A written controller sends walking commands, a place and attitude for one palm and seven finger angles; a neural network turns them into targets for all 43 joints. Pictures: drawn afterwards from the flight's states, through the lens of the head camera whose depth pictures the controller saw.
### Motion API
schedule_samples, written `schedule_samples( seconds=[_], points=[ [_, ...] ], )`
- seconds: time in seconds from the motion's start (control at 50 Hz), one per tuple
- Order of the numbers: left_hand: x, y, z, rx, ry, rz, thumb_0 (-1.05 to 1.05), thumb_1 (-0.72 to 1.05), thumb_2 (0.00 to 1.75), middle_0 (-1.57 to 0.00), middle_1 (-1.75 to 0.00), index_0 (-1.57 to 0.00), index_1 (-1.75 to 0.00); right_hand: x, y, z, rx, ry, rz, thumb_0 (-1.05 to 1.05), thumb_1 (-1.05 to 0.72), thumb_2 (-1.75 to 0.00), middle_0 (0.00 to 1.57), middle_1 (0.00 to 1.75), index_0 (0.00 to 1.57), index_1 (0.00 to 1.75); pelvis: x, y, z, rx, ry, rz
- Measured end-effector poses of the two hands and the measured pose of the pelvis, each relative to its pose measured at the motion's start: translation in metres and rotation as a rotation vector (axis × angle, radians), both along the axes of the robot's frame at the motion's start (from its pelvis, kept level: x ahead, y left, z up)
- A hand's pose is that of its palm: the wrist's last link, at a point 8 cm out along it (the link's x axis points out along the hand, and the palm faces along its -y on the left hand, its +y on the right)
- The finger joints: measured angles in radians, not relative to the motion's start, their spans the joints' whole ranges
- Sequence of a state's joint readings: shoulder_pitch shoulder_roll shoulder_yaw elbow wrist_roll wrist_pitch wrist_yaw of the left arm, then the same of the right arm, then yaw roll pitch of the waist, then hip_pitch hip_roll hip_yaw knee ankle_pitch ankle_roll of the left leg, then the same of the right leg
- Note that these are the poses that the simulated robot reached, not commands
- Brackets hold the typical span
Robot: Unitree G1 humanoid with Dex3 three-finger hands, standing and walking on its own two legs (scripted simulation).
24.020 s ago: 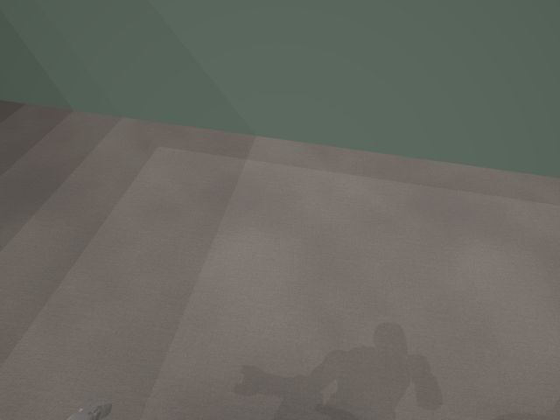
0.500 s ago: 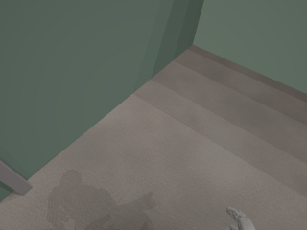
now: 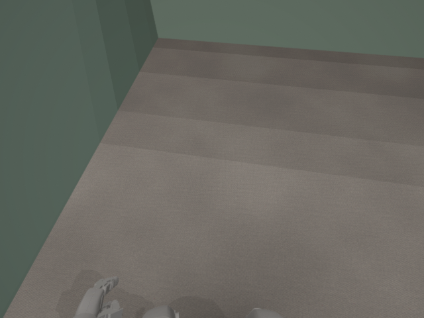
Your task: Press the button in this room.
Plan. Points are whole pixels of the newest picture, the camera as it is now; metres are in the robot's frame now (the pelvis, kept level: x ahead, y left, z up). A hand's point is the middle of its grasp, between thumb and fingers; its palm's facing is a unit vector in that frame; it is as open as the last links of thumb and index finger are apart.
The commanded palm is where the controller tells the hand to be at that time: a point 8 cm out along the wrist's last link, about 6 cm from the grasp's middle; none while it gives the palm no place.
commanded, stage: turn to face it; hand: left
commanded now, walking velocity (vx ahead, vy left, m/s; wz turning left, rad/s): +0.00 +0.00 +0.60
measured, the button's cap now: out of the picture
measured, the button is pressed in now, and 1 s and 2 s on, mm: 0 0 0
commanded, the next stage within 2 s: none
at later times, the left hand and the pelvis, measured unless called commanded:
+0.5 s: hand out of the picture +0.03 +0.22 -0.17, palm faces +0.24 -0.95 -0.21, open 7.4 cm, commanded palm none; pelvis +0.01 +0.02 +0.01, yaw +13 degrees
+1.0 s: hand out of the picture +0.00 +0.15 -0.13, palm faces +0.48 -0.83 -0.28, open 7.4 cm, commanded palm none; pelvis +0.01 -0.06 +0.01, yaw +31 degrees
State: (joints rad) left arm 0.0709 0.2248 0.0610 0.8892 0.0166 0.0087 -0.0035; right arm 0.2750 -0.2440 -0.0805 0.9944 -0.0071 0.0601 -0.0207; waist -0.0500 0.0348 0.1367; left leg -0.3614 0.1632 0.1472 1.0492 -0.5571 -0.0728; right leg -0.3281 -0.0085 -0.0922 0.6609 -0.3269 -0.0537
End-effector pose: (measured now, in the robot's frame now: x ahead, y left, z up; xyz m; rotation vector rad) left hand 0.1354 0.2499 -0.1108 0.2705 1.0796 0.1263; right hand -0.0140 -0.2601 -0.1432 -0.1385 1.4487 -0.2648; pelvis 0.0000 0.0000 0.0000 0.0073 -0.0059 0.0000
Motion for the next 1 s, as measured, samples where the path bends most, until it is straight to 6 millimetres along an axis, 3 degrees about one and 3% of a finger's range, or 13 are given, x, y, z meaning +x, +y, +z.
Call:
schedule_samples(
  seconds=[0.12,0.24,0.32,0.42,0.54,0.66,0.76,0.86,1.0],
  points=[
    [0.010,-0.027,0.012,-0.011,-0.005,-0.030,0.00,0.91,0.90,-0.20,-0.30,-0.20,-0.30,0.020,-0.002,0.008,0.022,-0.054,0.008,0.01,-0.91,-0.90,0.20,0.29,0.20,0.30,0.010,-0.009,0.013,0.006,-0.005,0.002],
    [-0.002,-0.041,0.003,-0.084,-0.013,0.029,0.00,0.90,0.90,-0.20,-0.30,-0.20,-0.30,0.041,0.015,0.010,0.062,-0.057,0.068,0.01,-0.91,-0.90,0.20,0.29,0.20,0.30,0.017,-0.010,0.013,-0.005,-0.015,0.064],
    [-0.029,-0.031,-0.012,-0.116,0.017,0.119,0.00,0.90,0.90,-0.21,-0.30,-0.21,-0.30,0.065,0.029,0.013,0.062,-0.064,0.139,0.01,-0.91,-0.90,0.20,0.30,0.20,0.30,0.018,-0.003,0.010,-0.016,-0.014,0.120],
    [-0.081,-0.001,-0.036,-0.123,0.108,0.255,0.00,0.90,0.90,-0.21,-0.30,-0.21,-0.30,0.099,0.045,0.015,0.030,-0.116,0.241,0.01,-0.91,-0.90,0.20,0.30,0.20,0.30,0.015,0.012,0.000,-0.022,0.000,0.188],
    [-0.135,0.026,-0.024,-0.077,0.216,0.359,0.01,0.91,0.90,-0.20,-0.30,-0.20,-0.30,0.124,0.050,0.030,0.003,-0.153,0.328,0.01,-0.91,-0.90,0.20,0.30,0.20,0.30,0.010,0.016,0.012,-0.035,0.021,0.239],
    [-0.152,0.033,-0.010,-0.037,0.196,0.425,0.01,0.91,0.90,-0.20,-0.30,-0.20,-0.30,0.145,0.042,0.037,0.002,-0.167,0.401,0.01,-0.91,-0.90,0.20,0.30,0.20,0.30,0.007,0.006,0.018,-0.039,0.024,0.302],
    [-0.146,0.019,-0.002,-0.017,0.136,0.454,0.01,0.91,0.90,-0.20,-0.30,-0.20,-0.30,0.163,0.024,0.033,0.012,-0.179,0.453,0.01,-0.90,-0.90,0.20,0.30,0.20,0.30,0.005,-0.014,0.016,-0.032,0.025,0.365],
    [-0.139,-0.011,0.002,0.010,0.045,0.481,0.00,0.91,0.90,-0.20,-0.30,-0.20,-0.30,0.187,-0.001,0.015,0.037,-0.191,0.505,0.01,-0.90,-0.90,0.20,0.30,0.20,0.30,0.007,-0.045,0.005,-0.008,0.035,0.440],
    [-0.169,-0.061,0.013,-0.010,0.064,0.569,0.00,0.90,0.90,-0.20,-0.30,-0.20,-0.30,0.221,-0.009,0.018,0.063,-0.197,0.598,0.01,-0.91,-0.90,0.20,0.30,0.20,0.30,0.010,-0.065,0.014,0.021,0.008,0.537]
  ],
)
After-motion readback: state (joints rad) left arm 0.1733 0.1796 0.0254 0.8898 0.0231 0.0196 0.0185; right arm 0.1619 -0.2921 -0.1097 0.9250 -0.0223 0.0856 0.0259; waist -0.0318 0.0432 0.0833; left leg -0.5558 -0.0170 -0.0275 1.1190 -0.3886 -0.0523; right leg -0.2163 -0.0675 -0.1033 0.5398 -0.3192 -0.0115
